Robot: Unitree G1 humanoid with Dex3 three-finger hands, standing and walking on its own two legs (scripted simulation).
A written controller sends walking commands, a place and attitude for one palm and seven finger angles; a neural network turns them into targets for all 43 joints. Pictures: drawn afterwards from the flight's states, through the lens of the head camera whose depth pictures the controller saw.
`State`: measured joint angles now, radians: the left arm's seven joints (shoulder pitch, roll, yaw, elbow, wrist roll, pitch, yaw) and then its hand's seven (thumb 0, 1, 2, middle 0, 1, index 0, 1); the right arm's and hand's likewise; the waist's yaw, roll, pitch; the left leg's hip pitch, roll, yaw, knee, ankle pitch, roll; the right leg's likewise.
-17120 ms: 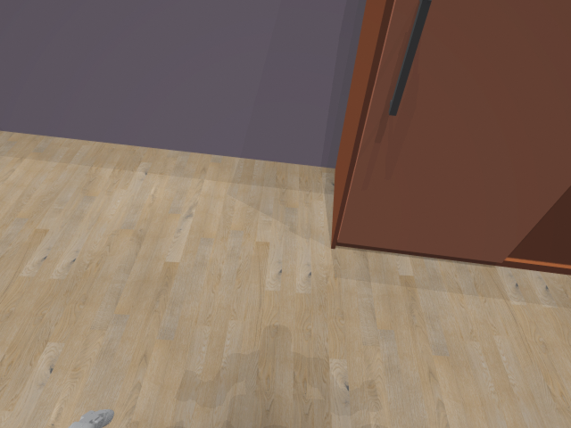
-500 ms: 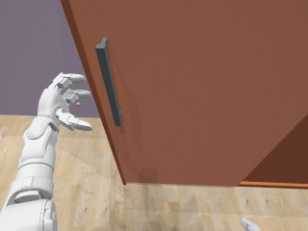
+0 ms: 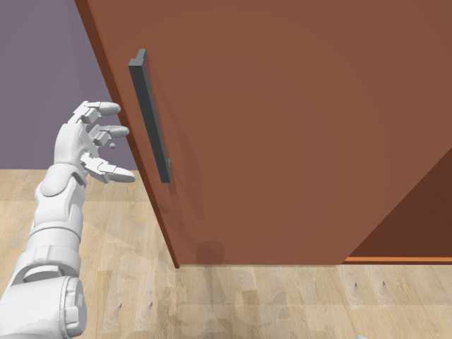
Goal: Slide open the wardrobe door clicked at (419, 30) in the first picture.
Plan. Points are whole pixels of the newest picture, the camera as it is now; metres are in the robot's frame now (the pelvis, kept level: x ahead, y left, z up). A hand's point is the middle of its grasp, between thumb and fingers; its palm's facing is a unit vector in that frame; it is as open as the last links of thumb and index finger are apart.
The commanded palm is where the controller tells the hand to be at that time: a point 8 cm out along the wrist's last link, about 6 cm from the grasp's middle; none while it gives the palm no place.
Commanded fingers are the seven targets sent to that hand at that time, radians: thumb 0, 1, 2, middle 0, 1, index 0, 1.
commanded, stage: move the hooked fingers beside the handle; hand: left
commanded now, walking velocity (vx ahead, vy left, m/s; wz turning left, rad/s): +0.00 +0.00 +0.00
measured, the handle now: (156, 126) +0.48 +0.14 +0.11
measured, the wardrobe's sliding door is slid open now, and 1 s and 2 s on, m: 0.00 0.00 0.00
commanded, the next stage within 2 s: feel for the door with the fingertips in 0.54 s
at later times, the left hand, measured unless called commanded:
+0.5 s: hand (116, 141) +0.43 +0.20 +0.12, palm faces +0.00 -1.00 +0.02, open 14.0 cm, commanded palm +0.40 +0.26 +0.12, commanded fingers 0.00 -0.50 0.30 -0.30 -1.20 -0.30 -1.20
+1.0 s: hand (134, 145) +0.42 +0.17 +0.12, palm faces +0.00 -1.00 +0.03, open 14.0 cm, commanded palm +0.40 +0.22 +0.12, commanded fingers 0.00 -0.50 0.30 -0.30 -1.20 -0.30 -1.20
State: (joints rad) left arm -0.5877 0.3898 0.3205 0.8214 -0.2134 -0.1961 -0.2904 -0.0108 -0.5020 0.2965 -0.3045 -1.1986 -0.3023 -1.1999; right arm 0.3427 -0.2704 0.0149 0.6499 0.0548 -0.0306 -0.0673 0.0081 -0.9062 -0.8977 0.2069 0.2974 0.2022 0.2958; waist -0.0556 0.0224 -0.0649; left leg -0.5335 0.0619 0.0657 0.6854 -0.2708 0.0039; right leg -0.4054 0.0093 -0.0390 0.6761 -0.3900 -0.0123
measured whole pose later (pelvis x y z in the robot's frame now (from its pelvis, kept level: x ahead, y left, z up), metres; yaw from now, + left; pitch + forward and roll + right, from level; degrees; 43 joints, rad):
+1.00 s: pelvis +0.00 +0.00 +0.00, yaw +1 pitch +7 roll -1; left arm -0.61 0.31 0.25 0.80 -0.19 -0.18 -0.20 -0.01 -0.50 0.30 -0.31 -1.20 -0.30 -1.20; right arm 0.30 -0.25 0.02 0.65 0.05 -0.03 -0.05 0.01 -0.91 -0.90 0.21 0.30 0.20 0.30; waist -0.05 0.02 -0.07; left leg -0.55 0.06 0.05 0.71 -0.28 0.00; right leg -0.42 0.01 -0.05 0.69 -0.40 -0.01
